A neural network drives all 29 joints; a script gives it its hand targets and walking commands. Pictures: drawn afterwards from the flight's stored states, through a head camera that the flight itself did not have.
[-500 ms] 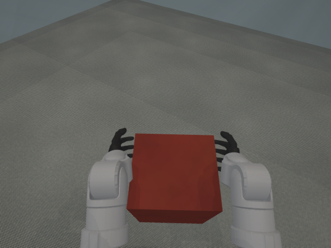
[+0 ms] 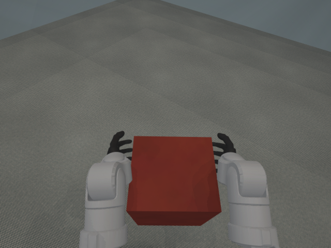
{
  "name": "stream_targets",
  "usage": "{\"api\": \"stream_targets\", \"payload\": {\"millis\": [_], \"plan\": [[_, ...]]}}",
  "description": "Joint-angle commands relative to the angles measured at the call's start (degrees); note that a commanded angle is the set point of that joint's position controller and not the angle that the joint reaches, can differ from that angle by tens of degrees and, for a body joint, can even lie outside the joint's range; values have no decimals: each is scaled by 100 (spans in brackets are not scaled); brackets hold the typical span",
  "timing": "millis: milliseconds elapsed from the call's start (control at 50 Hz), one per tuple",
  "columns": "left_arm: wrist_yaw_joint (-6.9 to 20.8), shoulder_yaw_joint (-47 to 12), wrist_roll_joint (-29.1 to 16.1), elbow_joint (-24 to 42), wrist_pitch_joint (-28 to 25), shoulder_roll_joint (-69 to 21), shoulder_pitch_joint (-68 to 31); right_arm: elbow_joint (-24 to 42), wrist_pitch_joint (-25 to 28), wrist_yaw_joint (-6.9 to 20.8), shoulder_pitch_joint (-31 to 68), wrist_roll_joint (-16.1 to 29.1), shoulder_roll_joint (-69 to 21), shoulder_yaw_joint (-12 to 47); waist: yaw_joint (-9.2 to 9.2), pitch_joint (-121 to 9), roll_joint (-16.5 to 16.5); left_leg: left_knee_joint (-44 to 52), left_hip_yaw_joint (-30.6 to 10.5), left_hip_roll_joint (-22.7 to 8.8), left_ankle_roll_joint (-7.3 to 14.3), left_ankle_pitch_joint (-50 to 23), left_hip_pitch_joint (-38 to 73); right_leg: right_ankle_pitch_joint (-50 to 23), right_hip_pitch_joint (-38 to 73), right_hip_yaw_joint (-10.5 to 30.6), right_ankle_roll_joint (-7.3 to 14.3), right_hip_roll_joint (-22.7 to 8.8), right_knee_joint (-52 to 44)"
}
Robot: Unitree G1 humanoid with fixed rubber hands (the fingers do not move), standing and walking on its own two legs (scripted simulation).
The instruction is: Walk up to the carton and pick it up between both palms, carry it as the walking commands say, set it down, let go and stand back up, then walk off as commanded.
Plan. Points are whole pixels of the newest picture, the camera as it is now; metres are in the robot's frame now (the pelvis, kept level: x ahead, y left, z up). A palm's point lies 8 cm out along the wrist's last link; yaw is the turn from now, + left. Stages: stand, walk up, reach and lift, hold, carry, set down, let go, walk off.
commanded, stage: carry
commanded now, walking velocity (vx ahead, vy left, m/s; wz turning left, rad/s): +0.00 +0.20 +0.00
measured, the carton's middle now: (170, 185) +0.29 +0.01 -0.01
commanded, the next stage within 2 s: none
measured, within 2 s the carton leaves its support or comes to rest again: neither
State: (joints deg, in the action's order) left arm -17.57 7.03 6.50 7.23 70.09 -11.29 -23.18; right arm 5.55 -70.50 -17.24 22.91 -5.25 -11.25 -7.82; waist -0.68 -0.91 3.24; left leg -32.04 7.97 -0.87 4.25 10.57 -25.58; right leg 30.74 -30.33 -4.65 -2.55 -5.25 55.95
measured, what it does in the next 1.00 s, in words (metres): steps to the left: right foot, then left foot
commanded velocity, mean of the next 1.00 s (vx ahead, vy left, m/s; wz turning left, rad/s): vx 0.00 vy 0.20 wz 0.00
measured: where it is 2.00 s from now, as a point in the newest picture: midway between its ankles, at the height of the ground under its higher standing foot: outside the picture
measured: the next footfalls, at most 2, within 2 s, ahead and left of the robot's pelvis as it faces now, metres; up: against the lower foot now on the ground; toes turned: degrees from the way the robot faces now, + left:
right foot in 0.14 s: +0.00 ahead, -0.06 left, +0.00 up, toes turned -9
left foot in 0.44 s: +0.02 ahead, +0.28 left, +0.00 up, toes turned +5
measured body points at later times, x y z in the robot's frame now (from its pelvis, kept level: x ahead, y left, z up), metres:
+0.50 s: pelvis -0.06 +0.14 +0.00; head -0.04 +0.15 +0.45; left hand +0.27 +0.25 +0.07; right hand +0.25 +0.00 +0.07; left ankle -0.02 +0.27 -0.73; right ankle -0.04 -0.03 -0.72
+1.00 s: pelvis -0.14 +0.28 +0.00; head -0.12 +0.31 +0.45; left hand +0.18 +0.42 +0.07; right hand +0.18 +0.16 +0.07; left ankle -0.07 +0.36 -0.73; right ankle -0.14 +0.16 -0.68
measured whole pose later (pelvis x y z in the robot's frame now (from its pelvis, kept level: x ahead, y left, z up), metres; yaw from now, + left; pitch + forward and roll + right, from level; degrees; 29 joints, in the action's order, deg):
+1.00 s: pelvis -0.14 +0.28 +0.00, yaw -1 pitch +3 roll +0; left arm -19.1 7.7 6.1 5.5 69.4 -11.7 -24.1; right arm 3.8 -70.8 -17.4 23.6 -5.5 -11.5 -8.5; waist -1.1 -1.2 3.2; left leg -31.2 7.5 0.2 4.5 10.2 -24.9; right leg 29.3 -29.8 -5.3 -2.3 -4.6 56.0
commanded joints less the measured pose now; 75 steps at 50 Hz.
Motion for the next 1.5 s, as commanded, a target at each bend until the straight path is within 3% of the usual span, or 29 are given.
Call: {"api": "stream_targets", "payload": {"millis": [0, 100, 120, 140, 160, 200, 300, 360, 400, 440, 460, 580, 620, 680, 700, 780, 840, 880, 1040, 1080, 1100, 1120, 1140, 1200, 1320, 1380, 1420, 1440, 1480], "plan": [[2329, -3765, -2618, 313, -31, -6124, -2774, 639, 112, 2397, 2982, 2318, -5962, 3431, 48, -2751, -1080, 1143, -1599, -1463, 707, -1149, 2348, 57, 92, -224, 117, 138, -416], [2494, -3580, -2554, -455, 42, -6160, -2163, 568, 122, 2317, 3066, 2179, -5728, 3372, -87, -2528, -772, 1374, -1009, -1050, 118, -170, 1862, -1214, 1904, -418, 260, 145, -3604], [2525, -3509, -2618, -530, 41, -6147, -2289, 414, 106, 2323, 2869, 2090, -5678, 3328, -105, -2553, -269, 1096, -786, -716, -422, 27, 1177, -1347, 2820, 85, 377, -313, -4051], [2551, -3458, -2446, -609, -17, -6119, -2386, 427, 122, 2333, 3165, 2099, -5841, 3460, -196, -2348, 1110, -130, -611, -292, -754, 836, -382, -537, 3290, 2356, 1017, -1951, -4276], [2570, -3515, -2517, -544, -72, -6423, -2430, 732, 84, 2345, 3449, 2253, -5849, 3577, -157, -1578, 1478, -1678, -799, -270, -758, 1578, -1065, -1757, 2362, 3103, 1660, -2899, -4426], [2601, -3443, -2498, -185, -55, -6397, -2487, 732, 102, 2350, 3238, 2342, -5929, 3699, 65, -1694, 228, -2645, -1402, -286, -678, 945, -876, -3054, 2108, 1623, 1278, -2108, -3984], [2446, -3266, -2266, -542, -36, -6009, -2167, 445, -4, 2403, 3293, 2571, -5728, 3634, -38, -1937, 909, -808, -323, 98, -800, 1105, -352, -5877, 2823, 375, 757, -1465, -2903], [2394, -3210, -2140, -484, -96, -6079, -2274, 573, -29, 2445, 3571, 2683, -5800, 3752, -59, -2039, 1340, 460, 160, 262, -762, 136, 655, -4900, 2410, 102, 382, -1154, -2563], [2308, -3197, -2078, -487, -126, -5911, -2327, 438, -27, 2497, 3530, 2665, -5794, 3747, -51, -2262, 645, 1212, -382, -294, -559, -492, 1601, -3632, 1839, -93, -19, -793, -2002], [2331, -3150, -2044, -592, -44, -5958, -2267, -5, -72, 2525, 3168, 2470, -5711, 3631, 6, -2410, -1802, 811, -1775, -1630, 285, -3688, 2442, 12, 356, -335, -315, 42, -1043], [2353, -3370, -2227, -357, -93, -6130, -2528, 290, -3, 2505, 3391, 2527, -5928, 3691, 53, -2358, -2029, 562, -1466, -1392, 465, -3901, 2347, 554, 256, -216, -224, 69, -814], [2410, -3638, -2687, 239, -82, -6282, -2934, 994, 175, 2323, 3327, 2270, -5771, 3360, -123, -2641, -797, -14, -616, -835, 103, -1337, 1245, -1741, 1810, 27, 222, -148, -2967], [2493, -3402, -2507, -502, -22, -6181, -2480, 720, 57, 2267, 3103, 2106, -5698, 3466, -153, -2175, 1908, -1678, -414, -102, -453, 1959, -963, -2359, 2449, 3156, 1214, -2397, -4051], [2505, -3482, -2505, 133, -99, -6211, -2585, 1171, 152, 2293, 3545, 2440, -5841, 3757, 31, -2421, 370, -2313, -1158, -368, -466, 1545, -953, -3558, 2591, 1923, 1051, -2111, -3362], [2506, -3494, -2529, -217, -47, -6391, -2525, 1440, 177, 2280, 3638, 2412, -5652, 3720, 57, -2482, 1007, -1622, -1126, -513, -515, 1223, -667, -4290, 2632, 1378, 808, -1880, -3062], [2396, -3421, -2258, -55, -91, -5981, -2402, 725, 98, 2393, 3030, 2413, -5680, 3571, -10, -2574, 922, 617, -236, 40, -467, 625, 1541, -3545, 1513, 203, 171, -994, -2240], [2341, -3440, -2196, -384, -47, -6019, -2204, -26, 47, 2529, 2717, 2396, -5800, 3534, 118, -2274, -2397, 1022, -2003, -1617, 489, -2184, 2009, 681, -139, -53, -214, -1, -169], [2354, -3609, -2395, -30, -146, -6253, -2994, 518, 109, 2570, 3486, 2451, -6119, 3630, 61, -2388, -1357, 898, -1783, -1497, 638, -2193, 2133, 346, -342, -60, -11, 142, 603], [2419, -3318, -2533, -761, 49, -6212, -2445, 486, 132, 2372, 3396, 2215, -5730, 3246, -78, -2626, -987, 1778, -1626, -1373, 484, 204, 1756, -239, 1315, -319, 286, 301, -1708], [2506, -3247, -2524, -956, 9, -6273, -2232, 499, 129, 2338, 3366, 2139, -5636, 3255, -120, -2525, -410, 1292, -1078, -865, -10, 68, 1648, -1309, 2259, -329, 353, 119, -3762], [2516, -3316, -2595, -653, -29, -6217, -2475, 283, 133, 2320, 3226, 2136, -5678, 3179, -167, -2531, -133, 815, -883, -615, -435, 16, 989, -1324, 3074, 522, 476, -525, -4161], [2538, -3198, -2389, -1173, -21, -6249, -2188, 344, 97, 2329, 3244, 2065, -5580, 3229, -183, -2232, 1195, -478, -706, -253, -740, 1045, -511, -1486, 3222, 2686, 1170, -2333, -4079], [2547, -3248, -2461, -705, -128, -6576, -2686, 737, 123, 2352, 4007, 2180, -5806, 3441, -171, -1731, 1146, -1793, -880, -227, -791, 1523, -1175, -2866, 2792, 2777, 1656, -2791, -4042], [2566, -3362, -2405, -474, -48, -6477, -2472, 747, 100, 2352, 3575, 2371, -5738, 3565, 45, -1909, 146, -2176, -1274, -211, -752, 679, -870, -4054, 2691, 1170, 1027, -1810, -3606], [2407, -2997, -1989, -771, -69, -5972, -1881, 383, -28, 2404, 3319, 2564, -5664, 3688, -67, -1884, 1362, -312, -52, 216, -766, 887, -31, -5747, 2838, 364, 603, -1423, -2795], [2320, -3147, -2019, -642, -94, -5959, -2072, 594, -41, 2494, 3640, 2694, -5736, 3758, -42, -2442, 619, 1190, -365, -244, -492, -675, 1640, -3972, 2134, -84, -78, -880, -1971], [2327, -3104, -2029, -790, -68, -6056, -1987, 209, -49, 2523, 3364, 2532, -5633, 3631, -36, -2467, -1357, 494, -1570, -1493, 209, -4706, 2772, -747, 435, -335, -416, 18, -1285], [2358, -3323, -2221, -349, -106, -6106, -2420, 323, -32, 2544, 3491, 2522, -5835, 3615, 83, -2678, -1823, 370, -1588, -1414, 483, -4975, 2871, 501, 185, -259, -294, 68, -834], [2336, -3624, -2580, 324, -151, -6269, -3153, 835, 68, 2527, 3572, 2485, -5858, 3464, 30, -2895, -1427, 266, -1508, -1473, 543, -4649, 3032, 457, 17, -194, -107, 130, -533]]}}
